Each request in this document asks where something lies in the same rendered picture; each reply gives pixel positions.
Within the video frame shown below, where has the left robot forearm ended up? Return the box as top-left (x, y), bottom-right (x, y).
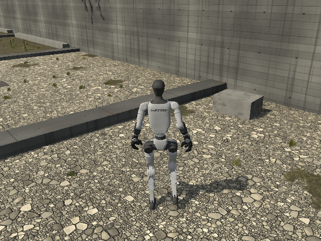
top-left (132, 122), bottom-right (141, 142)

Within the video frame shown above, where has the right robot upper arm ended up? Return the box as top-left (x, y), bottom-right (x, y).
top-left (170, 101), bottom-right (184, 130)

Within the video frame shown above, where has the robot right hand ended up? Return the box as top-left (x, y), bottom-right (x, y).
top-left (181, 141), bottom-right (193, 152)

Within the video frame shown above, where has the left robot upper arm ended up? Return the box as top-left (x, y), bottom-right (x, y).
top-left (135, 102), bottom-right (149, 130)

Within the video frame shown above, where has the right robot forearm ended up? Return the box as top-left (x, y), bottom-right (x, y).
top-left (180, 122), bottom-right (191, 143)

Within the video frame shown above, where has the robot right foot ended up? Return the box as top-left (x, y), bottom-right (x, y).
top-left (171, 195), bottom-right (178, 204)

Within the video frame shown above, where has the robot left hand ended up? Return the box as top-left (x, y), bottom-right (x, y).
top-left (131, 140), bottom-right (142, 150)

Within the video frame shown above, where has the right robot thigh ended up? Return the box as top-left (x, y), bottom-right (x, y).
top-left (168, 140), bottom-right (178, 172)

